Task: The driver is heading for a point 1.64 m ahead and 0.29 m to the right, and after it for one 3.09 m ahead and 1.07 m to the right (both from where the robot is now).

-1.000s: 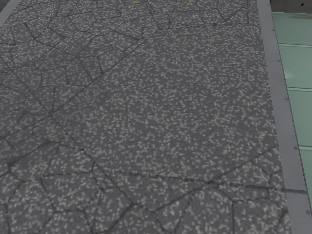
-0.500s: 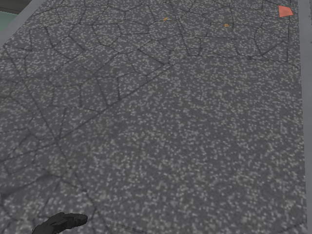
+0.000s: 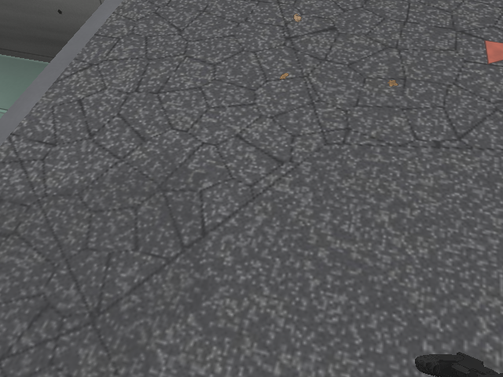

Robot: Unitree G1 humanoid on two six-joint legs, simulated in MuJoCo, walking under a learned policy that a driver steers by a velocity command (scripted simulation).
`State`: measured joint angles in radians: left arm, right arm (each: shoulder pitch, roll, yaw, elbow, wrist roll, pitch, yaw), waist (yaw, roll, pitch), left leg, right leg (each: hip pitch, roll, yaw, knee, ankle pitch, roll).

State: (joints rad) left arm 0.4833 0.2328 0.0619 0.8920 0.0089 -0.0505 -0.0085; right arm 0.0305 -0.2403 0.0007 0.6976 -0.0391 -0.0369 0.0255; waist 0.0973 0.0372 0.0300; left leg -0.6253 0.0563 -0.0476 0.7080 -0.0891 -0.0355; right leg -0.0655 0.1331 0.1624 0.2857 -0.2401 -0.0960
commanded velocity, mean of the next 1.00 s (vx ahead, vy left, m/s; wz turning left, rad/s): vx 0.22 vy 0.00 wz -0.36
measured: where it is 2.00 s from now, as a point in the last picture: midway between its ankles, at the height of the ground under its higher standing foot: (310, 307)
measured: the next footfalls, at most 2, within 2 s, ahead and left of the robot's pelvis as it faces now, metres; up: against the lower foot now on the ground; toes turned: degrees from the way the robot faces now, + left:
left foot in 0.12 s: +0.23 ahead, +0.12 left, +0.00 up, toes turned -7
right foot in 0.60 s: +0.31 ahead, -0.10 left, +0.00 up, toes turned -23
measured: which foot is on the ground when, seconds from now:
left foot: up 0.00-0.10, down 0.12-0.62, up 0.64-1.00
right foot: down 0.00-0.12, up 0.14-0.58, down 0.60-1.00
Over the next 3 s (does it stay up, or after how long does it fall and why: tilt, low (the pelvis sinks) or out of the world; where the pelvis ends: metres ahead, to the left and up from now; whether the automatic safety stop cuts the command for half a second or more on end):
stays up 0.76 -0.04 0.00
